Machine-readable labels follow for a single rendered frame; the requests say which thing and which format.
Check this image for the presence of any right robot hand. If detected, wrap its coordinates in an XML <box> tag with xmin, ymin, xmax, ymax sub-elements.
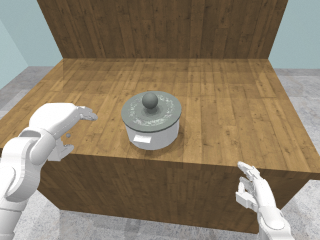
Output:
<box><xmin>235</xmin><ymin>161</ymin><xmax>277</xmax><ymax>213</ymax></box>

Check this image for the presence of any lid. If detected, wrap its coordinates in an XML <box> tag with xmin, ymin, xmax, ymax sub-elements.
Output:
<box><xmin>121</xmin><ymin>91</ymin><xmax>182</xmax><ymax>133</ymax></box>

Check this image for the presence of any pot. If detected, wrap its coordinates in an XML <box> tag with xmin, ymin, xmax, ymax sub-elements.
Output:
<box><xmin>125</xmin><ymin>119</ymin><xmax>179</xmax><ymax>150</ymax></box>

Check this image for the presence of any knob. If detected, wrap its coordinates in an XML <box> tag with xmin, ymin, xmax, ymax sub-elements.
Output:
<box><xmin>142</xmin><ymin>92</ymin><xmax>158</xmax><ymax>109</ymax></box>

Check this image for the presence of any robot right forearm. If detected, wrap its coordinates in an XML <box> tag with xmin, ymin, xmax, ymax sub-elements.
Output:
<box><xmin>257</xmin><ymin>205</ymin><xmax>295</xmax><ymax>240</ymax></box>

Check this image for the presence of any table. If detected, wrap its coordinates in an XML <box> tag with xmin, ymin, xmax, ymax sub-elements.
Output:
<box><xmin>0</xmin><ymin>0</ymin><xmax>320</xmax><ymax>234</ymax></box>

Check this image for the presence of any robot left forearm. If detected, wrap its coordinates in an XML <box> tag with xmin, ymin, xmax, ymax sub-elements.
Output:
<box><xmin>0</xmin><ymin>126</ymin><xmax>56</xmax><ymax>240</ymax></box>

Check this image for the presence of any left robot hand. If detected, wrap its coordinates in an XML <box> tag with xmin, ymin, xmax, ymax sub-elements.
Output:
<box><xmin>28</xmin><ymin>103</ymin><xmax>98</xmax><ymax>162</ymax></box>

